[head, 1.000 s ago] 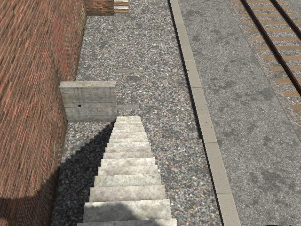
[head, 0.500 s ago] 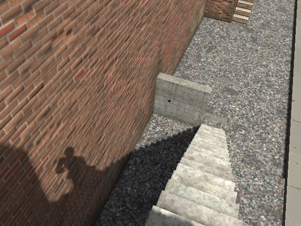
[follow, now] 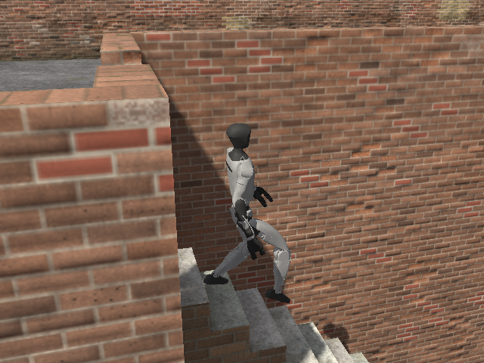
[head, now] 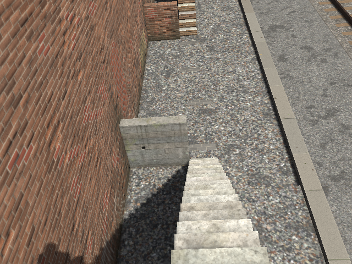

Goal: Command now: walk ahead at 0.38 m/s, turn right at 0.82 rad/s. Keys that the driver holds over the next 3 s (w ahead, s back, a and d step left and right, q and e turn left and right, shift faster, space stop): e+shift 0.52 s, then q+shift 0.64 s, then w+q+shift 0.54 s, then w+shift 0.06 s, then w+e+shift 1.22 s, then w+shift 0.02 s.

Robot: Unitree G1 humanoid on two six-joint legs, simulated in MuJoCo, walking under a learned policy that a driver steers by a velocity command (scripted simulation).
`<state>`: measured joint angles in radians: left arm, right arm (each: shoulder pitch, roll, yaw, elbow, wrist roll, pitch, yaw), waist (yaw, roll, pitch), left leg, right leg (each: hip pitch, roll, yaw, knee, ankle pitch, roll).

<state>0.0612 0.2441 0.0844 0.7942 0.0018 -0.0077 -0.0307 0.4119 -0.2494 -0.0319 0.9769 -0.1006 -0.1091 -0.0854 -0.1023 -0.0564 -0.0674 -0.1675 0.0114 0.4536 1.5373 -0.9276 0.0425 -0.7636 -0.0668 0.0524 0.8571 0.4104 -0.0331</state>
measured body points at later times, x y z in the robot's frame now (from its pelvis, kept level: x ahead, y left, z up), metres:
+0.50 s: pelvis +0.24 -0.10 -0.26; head +0.24 -0.14 +0.19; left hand +0.32 +0.13 -0.38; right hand +0.45 -0.38 -0.30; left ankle +0.45 -0.02 -0.86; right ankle +0.23 -0.09 -0.96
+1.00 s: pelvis +0.38 -0.24 -0.43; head +0.34 -0.27 +0.01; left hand +0.72 -0.20 -0.42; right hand +0.21 -0.45 -0.59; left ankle +0.47 -0.06 -1.17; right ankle +0.31 -0.35 -0.96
